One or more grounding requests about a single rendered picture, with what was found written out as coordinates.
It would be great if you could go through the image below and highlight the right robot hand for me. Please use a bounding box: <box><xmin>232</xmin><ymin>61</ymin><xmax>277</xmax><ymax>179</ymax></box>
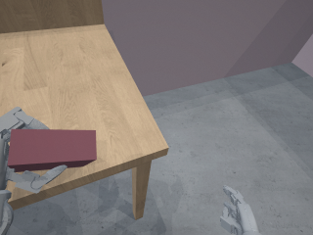
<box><xmin>220</xmin><ymin>185</ymin><xmax>260</xmax><ymax>235</ymax></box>

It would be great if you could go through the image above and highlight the sponge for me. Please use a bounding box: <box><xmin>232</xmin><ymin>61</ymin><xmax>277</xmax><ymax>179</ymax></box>
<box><xmin>7</xmin><ymin>128</ymin><xmax>97</xmax><ymax>172</ymax></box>

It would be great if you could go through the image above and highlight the left robot hand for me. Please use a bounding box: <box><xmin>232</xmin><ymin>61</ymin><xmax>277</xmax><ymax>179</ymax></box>
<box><xmin>0</xmin><ymin>107</ymin><xmax>67</xmax><ymax>194</ymax></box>

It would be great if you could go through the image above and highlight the robot left forearm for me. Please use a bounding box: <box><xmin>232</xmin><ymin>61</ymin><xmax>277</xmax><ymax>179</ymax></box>
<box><xmin>0</xmin><ymin>190</ymin><xmax>14</xmax><ymax>235</ymax></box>

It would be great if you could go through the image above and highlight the table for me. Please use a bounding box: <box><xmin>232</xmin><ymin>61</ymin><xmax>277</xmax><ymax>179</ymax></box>
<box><xmin>0</xmin><ymin>0</ymin><xmax>169</xmax><ymax>220</ymax></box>

